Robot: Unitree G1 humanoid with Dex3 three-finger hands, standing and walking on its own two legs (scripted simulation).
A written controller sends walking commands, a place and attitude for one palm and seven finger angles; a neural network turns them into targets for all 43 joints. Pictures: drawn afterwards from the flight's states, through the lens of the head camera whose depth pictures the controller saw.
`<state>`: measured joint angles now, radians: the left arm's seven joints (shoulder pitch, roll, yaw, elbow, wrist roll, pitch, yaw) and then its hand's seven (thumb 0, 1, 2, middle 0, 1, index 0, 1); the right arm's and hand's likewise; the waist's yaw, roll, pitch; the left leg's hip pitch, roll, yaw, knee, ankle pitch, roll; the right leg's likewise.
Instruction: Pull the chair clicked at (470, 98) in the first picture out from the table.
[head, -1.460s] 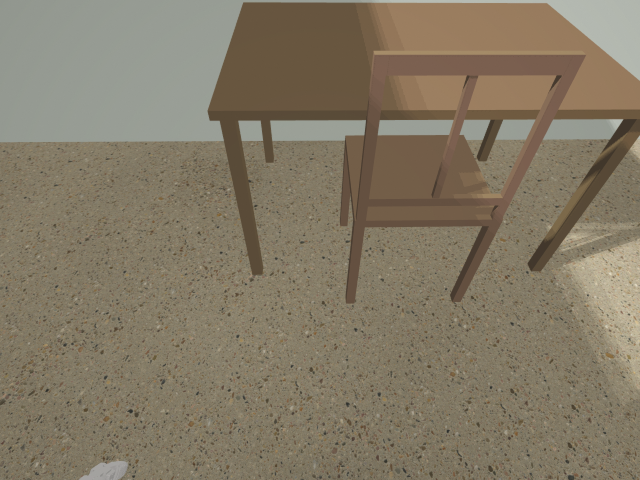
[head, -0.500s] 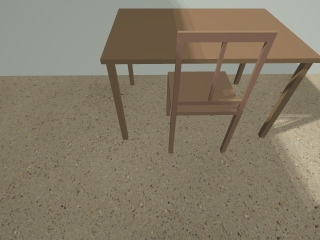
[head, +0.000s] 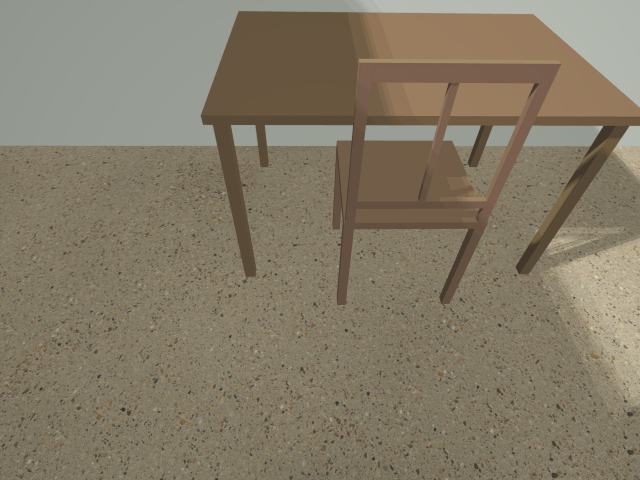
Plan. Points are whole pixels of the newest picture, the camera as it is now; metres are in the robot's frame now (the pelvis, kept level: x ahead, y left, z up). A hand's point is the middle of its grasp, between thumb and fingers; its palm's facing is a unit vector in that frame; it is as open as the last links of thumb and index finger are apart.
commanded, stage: look at it before walking up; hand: left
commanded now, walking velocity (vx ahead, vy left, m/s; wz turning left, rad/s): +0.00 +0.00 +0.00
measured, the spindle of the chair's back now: (436, 147) +0.88 -0.24 -0.08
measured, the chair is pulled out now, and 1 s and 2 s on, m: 0.00 0.00 0.00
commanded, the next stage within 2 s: walk to a spot facing it in 0.08 s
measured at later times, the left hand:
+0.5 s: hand out of the picture +0.06 +0.22 -0.18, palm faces -0.09 -0.95 -0.29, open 7.4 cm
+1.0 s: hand out of the picture +0.07 +0.15 -0.16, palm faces -0.25 -0.93 -0.28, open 7.4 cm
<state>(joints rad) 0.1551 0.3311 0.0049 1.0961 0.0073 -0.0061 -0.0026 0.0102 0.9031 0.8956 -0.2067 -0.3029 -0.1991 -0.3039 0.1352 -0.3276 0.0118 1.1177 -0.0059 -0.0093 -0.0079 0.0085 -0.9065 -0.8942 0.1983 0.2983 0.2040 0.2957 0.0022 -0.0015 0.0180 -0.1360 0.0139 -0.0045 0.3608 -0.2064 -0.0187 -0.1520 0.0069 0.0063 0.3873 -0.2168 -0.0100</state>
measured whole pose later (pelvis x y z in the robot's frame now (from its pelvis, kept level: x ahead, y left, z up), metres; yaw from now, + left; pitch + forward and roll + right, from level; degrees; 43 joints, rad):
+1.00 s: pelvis -0.03 -0.03 +0.00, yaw -21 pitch +2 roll +2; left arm 0.30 0.19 0.06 0.93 0.01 0.02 0.00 0.01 0.90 0.90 -0.21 -0.30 -0.20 -0.30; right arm 0.12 -0.26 -0.06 0.94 -0.01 0.06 -0.03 0.01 -0.91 -0.89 0.20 0.30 0.20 0.30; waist 0.04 0.03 0.04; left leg -0.49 0.05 -0.05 1.06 -0.31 -0.08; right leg -0.28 0.13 0.13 0.42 -0.16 -0.10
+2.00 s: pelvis -0.03 -0.02 +0.00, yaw -57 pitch +0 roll +0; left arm 0.31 0.18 0.05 0.95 0.01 -0.03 -0.01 0.01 0.90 0.90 -0.21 -0.30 -0.20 -0.30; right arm 0.32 -0.26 -0.07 0.99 -0.03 0.03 0.02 0.01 -0.91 -0.89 0.19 0.30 0.20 0.29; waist -0.02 0.03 -0.01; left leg -0.53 0.14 0.08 1.05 -0.29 -0.07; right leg -0.10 0.02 -0.01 0.41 -0.31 -0.03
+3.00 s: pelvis +0.17 -0.38 -0.03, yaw -86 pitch -1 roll -1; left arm 0.13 0.17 0.07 0.93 0.01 -0.04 -0.02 0.01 0.91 0.90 -0.20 -0.30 -0.20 -0.30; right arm 0.48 -0.11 -0.03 1.09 0.00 -0.01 -0.01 0.01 -0.91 -0.89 0.20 0.30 0.20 0.30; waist -0.03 -0.01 0.10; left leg -0.24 0.15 0.18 1.28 -0.47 -0.04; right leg -0.39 0.06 -0.17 0.69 -0.27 -0.15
